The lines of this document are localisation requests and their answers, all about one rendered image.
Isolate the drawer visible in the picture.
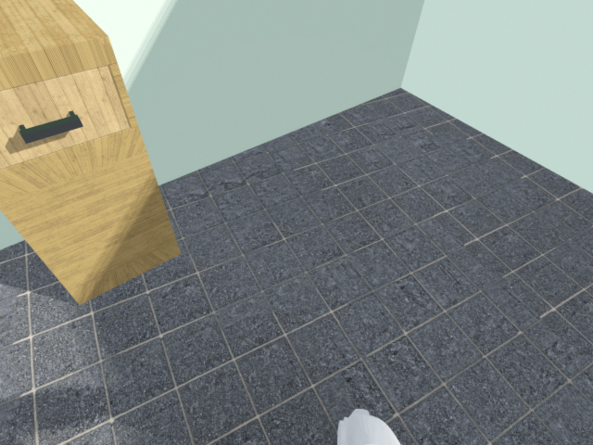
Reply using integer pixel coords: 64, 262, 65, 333
0, 65, 130, 169

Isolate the handle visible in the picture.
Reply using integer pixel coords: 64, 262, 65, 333
19, 111, 83, 144

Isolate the cabinet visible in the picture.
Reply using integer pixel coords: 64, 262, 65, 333
0, 0, 181, 305

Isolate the robot right thigh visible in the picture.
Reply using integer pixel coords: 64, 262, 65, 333
337, 413, 401, 445

